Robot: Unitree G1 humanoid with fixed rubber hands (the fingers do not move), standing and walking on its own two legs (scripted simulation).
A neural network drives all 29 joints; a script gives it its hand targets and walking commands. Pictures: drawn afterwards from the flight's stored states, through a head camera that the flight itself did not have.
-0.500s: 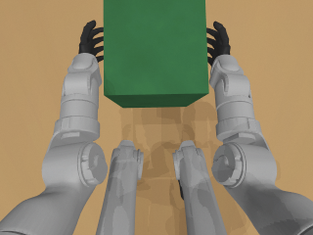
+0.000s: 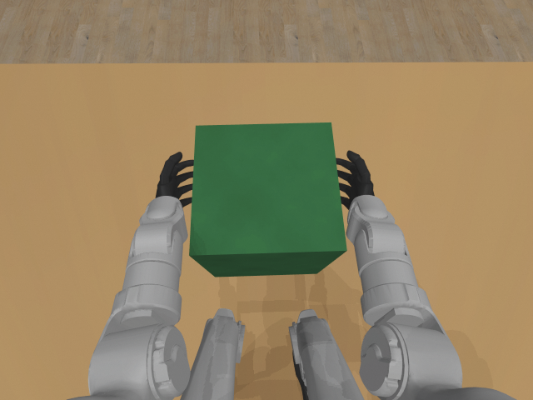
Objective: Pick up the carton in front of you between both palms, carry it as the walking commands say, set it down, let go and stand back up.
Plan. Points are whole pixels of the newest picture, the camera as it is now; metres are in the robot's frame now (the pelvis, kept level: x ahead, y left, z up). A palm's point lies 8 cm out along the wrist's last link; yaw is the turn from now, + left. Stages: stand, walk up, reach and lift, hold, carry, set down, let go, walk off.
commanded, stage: reach and lift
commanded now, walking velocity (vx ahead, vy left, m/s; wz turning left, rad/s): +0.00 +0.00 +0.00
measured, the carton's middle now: (265, 210) +0.42 +0.01 -0.11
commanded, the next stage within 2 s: hold in 1.68 s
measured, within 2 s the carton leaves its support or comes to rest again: neither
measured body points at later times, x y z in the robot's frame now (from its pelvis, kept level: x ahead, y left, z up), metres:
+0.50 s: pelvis +0.05 +0.00 +0.12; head +0.08 +0.00 +0.57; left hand +0.37 +0.16 +0.10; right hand +0.37 -0.15 +0.11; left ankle +0.07 +0.13 -0.59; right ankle +0.06 -0.14 -0.59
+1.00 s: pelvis +0.04 +0.00 +0.15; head +0.02 +0.00 +0.59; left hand +0.35 +0.15 +0.16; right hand +0.35 -0.15 +0.16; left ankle +0.07 +0.13 -0.59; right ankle +0.06 -0.14 -0.59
